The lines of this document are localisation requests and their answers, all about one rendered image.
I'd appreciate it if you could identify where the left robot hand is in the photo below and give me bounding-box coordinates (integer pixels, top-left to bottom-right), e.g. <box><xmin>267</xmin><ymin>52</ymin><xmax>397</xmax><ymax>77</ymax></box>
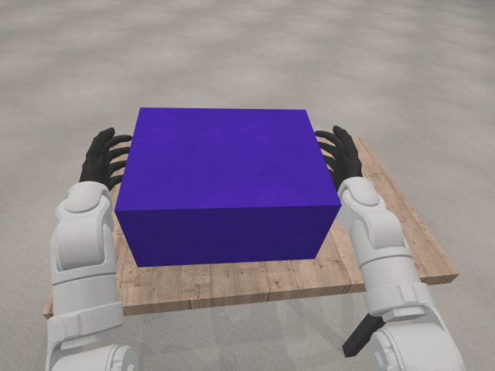
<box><xmin>79</xmin><ymin>128</ymin><xmax>132</xmax><ymax>192</ymax></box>

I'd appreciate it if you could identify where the left robot upper arm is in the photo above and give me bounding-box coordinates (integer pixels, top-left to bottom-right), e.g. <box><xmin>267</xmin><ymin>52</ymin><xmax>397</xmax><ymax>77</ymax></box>
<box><xmin>51</xmin><ymin>344</ymin><xmax>139</xmax><ymax>371</ymax></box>

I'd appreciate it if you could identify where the right robot forearm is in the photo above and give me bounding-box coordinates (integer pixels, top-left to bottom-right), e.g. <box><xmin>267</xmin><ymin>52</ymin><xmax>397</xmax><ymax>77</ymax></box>
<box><xmin>336</xmin><ymin>177</ymin><xmax>466</xmax><ymax>371</ymax></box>

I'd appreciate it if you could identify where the right robot upper arm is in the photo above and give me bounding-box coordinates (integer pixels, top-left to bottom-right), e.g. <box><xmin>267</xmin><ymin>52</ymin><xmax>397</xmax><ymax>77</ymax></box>
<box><xmin>370</xmin><ymin>322</ymin><xmax>464</xmax><ymax>371</ymax></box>

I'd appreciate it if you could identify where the table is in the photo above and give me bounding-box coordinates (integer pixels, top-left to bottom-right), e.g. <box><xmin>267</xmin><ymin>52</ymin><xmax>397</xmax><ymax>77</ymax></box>
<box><xmin>43</xmin><ymin>138</ymin><xmax>460</xmax><ymax>357</ymax></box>

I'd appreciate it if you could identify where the left robot forearm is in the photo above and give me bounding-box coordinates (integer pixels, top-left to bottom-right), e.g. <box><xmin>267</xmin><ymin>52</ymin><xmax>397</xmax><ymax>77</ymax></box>
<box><xmin>45</xmin><ymin>181</ymin><xmax>125</xmax><ymax>371</ymax></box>

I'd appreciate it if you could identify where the right robot hand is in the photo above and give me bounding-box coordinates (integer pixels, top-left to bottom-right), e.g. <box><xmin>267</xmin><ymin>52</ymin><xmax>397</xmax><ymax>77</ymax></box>
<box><xmin>315</xmin><ymin>125</ymin><xmax>363</xmax><ymax>192</ymax></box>

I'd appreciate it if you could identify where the carton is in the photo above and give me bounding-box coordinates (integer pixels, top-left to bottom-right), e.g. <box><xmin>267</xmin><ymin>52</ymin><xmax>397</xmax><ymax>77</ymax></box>
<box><xmin>114</xmin><ymin>107</ymin><xmax>342</xmax><ymax>267</ymax></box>

